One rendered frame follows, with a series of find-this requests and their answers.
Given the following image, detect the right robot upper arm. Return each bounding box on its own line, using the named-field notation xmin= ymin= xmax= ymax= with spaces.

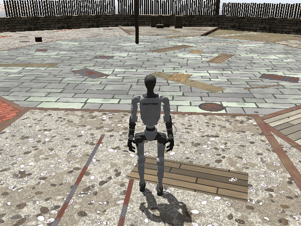
xmin=160 ymin=95 xmax=170 ymax=122

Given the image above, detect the left robot forearm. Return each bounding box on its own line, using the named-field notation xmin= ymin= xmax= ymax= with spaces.
xmin=128 ymin=116 xmax=136 ymax=140

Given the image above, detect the right robot hand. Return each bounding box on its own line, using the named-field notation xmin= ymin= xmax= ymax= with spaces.
xmin=163 ymin=138 xmax=174 ymax=152

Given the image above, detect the left robot thigh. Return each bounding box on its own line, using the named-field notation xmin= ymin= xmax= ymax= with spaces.
xmin=135 ymin=131 xmax=145 ymax=164

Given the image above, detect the robot left shin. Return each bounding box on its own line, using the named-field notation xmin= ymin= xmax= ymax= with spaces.
xmin=137 ymin=156 xmax=144 ymax=185

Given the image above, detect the left robot upper arm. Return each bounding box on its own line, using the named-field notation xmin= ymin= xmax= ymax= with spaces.
xmin=131 ymin=96 xmax=141 ymax=122

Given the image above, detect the right robot forearm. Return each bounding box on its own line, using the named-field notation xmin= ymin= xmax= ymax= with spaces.
xmin=165 ymin=115 xmax=174 ymax=139

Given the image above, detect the left robot hand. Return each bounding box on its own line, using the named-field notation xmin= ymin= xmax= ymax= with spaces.
xmin=127 ymin=139 xmax=138 ymax=153

